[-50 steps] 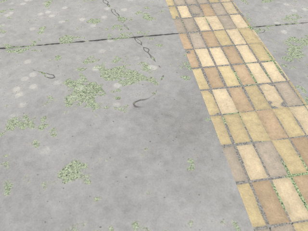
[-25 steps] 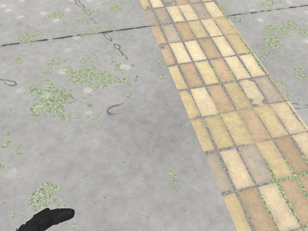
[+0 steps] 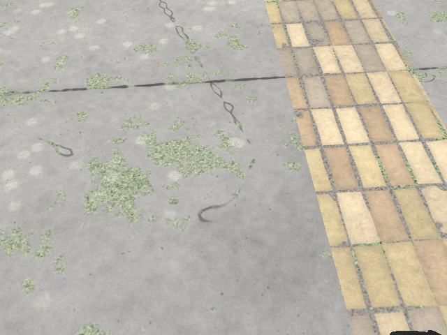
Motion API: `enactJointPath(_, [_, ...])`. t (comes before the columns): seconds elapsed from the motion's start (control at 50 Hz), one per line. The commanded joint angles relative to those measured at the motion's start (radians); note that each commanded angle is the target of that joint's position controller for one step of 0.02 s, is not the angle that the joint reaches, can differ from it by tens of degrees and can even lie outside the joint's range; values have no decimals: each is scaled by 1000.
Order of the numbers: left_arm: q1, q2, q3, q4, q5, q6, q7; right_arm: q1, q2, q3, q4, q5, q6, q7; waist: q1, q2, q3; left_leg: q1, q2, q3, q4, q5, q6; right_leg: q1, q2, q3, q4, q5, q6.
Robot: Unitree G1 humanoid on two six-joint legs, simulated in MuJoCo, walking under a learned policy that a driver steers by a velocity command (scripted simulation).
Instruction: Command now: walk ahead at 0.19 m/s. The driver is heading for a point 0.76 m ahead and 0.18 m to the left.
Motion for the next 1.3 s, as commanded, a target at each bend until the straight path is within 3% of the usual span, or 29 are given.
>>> enactJointPath(0.02, [-26,170,41,-37,-9,5,10,-15,-98,-30,-69,-4,-15,10,-44,-129,-60,145,-36,9,-76,-26,32,-16,-276,124,44,511,-123])
enactJointPath(0.06, [-44,151,35,-30,-11,15,15,80,-122,-45,-36,-16,-19,7,-95,-111,-106,295,-62,35,-182,51,67,-12,-231,116,180,507,-80])
enactJointPath(0.08, [-8,121,24,-31,8,11,17,136,-183,-59,-29,-25,-22,-3,-99,-39,-176,456,23,-35,-166,436,102,-67,-162,78,318,407,-30])
enactJointPath(0.1, [125,47,-2,-23,24,3,14,164,-202,-54,-38,-47,-15,-11,-53,114,-313,755,223,-248,-95,711,251,-289,-78,52,542,10,42])
enactJointPath(0.12, [141,56,-7,-2,15,13,13,196,-121,-36,-25,-31,1,-10,-86,189,-394,781,302,-378,-137,676,346,-356,-55,105,702,-433,87])
enactJointPath(0.14, [92,121,10,-8,-3,31,12,175,-88,-23,-19,-8,11,-3,-93,122,-348,711,267,-367,-180,437,326,-393,-84,142,761,-472,101])
enactJointPath(0.2, [-23,123,24,-20,-2,92,38,13,-94,-21,-28,-11,27,-1,-55,52,-150,416,186,-274,-318,-96,238,-393,-144,123,699,-336,122])
enactJointPath(0.26, [13,74,15,13,6,105,52,-43,-91,-25,-19,-27,34,-10,-30,101,-128,259,108,-154,-361,-213,211,-221,-129,78,529,-219,125])
enactJointPath(0.32, [5,61,13,37,10,95,49,-33,-84,-23,8,-14,38,-21,-33,78,-142,248,92,-126,-346,-348,200,-122,-117,51,345,-39,101])
enactJointPath(0.38, [-31,85,12,26,35,89,46,17,-48,-8,48,-11,41,-22,-43,21,-78,184,32,-99,-320,-581,92,-62,-166,105,172,54,48])
enactJointPath(0.4, [-57,152,29,30,21,89,50,44,-63,-16,48,-13,41,-22,-90,-75,-25,209,-23,-45,-304,-560,58,-171,-175,118,167,-95,18])
enactJointPath(0.48, [-101,72,11,53,20,51,44,36,-57,-19,74,-11,47,-36,-90,-150,-12,377,-50,3,-188,-332,55,-299,-154,114,102,-139,47])
enactJointPath(0.54, [-39,106,22,77,2,43,45,58,-67,-29,100,3,50,-39,-69,-140,-15,321,-96,54,-118,-542,73,-273,-151,129,101,-354,5])
enactJointPath(0.64, [17,166,42,93,-23,13,45,6,-35,-31,90,26,-14,-11,-41,-241,99,112,-90,88,62,-437,98,-163,-376,438,-49,-421,-152])
enactJointPath(0.7, [-79,135,36,73,-26,10,35,165,-57,-49,163,32,-32,-1,-134,-191,40,424,-93,79,-129,-344,125,-257,-285,283,62,-177,-85])
enactJointPath(0.72, [-127,97,26,46,-25,3,34,252,-121,-70,192,28,-32,-4,-166,-76,16,542,-16,-67,-204,-392,160,-354,-190,152,236,-48,-25])
enactJointPath(0.74, [-147,52,15,12,-15,-14,37,368,-215,-99,222,31,-29,-2,-193,176,-34,728,149,-389,-334,-415,261,-531,-63,4,550,-56,50])
enactJointPath(0.76, [-164,79,21,-3,-17,-32,38,422,-188,-86,225,19,-33,2,-215,205,-56,819,276,-625,-411,-354,344,-698,-45,82,782,-303,57])
enactJointPath(0.8, [-134,86,26,18,-44,-47,20,322,-116,-59,196,7,-43,-3,-144,59,-24,798,248,-466,-385,-311,300,-791,-142,133,923,-210,3])
enactJointPath(0.86, [-184,63,30,13,-24,-44,1,287,-67,-35,192,7,-30,-5,-120,26,14,699,167,-244,-442,-129,231,-741,-205,89,785,-35,-3])
enactJointPath(0.96, [-333,-3,0,-36,-14,-33,-18,303,-141,-46,202,11,-13,-32,-138,21,42,545,106,-70,-494,-60,218,-579,-154,12,413,157,60])
enactJointPath(1.08, [-406,73,14,-77,-23,-34,-29,339,-153,-58,237,33,-12,-33,-111,32,72,578,178,-88,-465,-30,189,-456,-129,52,247,230,19])
enactJointPath(1.14, [-128,158,62,0,-20,-38,-15,302,-149,-57,222,22,1,-32,40,27,-100,523,104,-37,-132,254,133,-61,-82,21,232,159,-32])
enactJointPath(1.16, [54,228,83,33,-7,-35,-2,308,-99,-37,194,2,4,-31,101,-74,-254,332,33,4,181,19,95,231,-258,207,247,66,-86])
enactJointPath(1.18, [105,296,92,54,5,-30,-9,455,54,1,186,20,-11,-28,21,-370,-408,12,-132,15,532,-592,41,489,-497,682,85,-217,-226])
enactJointPath(1.2, [68,188,65,44,0,-34,-12,400,-66,-28,197,49,-23,-28,45,-285,-337,-79,-91,-97,665,-619,51,397,-479,767,-30,-369,-202])
enactJointPath(1.22, [-26,140,49,31,-6,-41,-11,306,-130,-49,163,66,-28,-31,26,-233,-184,-137,-44,-80,692,-528,69,264,-454,608,-42,-333,-152])
enactJointPath(1.26, [-153,78,33,25,3,-51,-14,255,-111,-56,157,42,-22,-43,-34,-150,-76,-57,36,-66,619,-374,71,29,-382,371,-81,-84,-114])
enactJointPath(1.3, [-187,54,30,38,17,-60,-15,288,-67,-59,162,41,4,-38,-80,-172,-60,35,69,-71,570,-321,71,-69,-340,234,-129,16,-103])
